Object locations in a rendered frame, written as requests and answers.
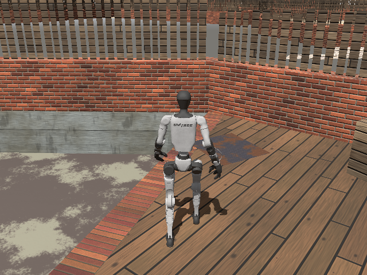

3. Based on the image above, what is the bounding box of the robot right hand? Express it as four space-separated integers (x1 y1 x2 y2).
209 164 222 179

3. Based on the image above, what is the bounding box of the left robot upper arm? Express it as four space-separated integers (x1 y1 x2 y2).
157 115 172 145

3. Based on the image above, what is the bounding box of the robot right forearm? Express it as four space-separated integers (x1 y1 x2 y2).
206 139 220 166

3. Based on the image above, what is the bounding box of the right robot upper arm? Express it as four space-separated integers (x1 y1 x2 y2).
196 116 211 148

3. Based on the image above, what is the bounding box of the robot left thigh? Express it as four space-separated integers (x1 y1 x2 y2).
163 161 175 208

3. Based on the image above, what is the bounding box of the robot left forearm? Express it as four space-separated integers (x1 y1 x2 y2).
154 137 163 154

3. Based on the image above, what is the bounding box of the robot left shin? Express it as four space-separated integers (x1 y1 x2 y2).
165 198 174 239

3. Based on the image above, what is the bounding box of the robot left hand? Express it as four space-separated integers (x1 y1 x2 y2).
154 151 167 162

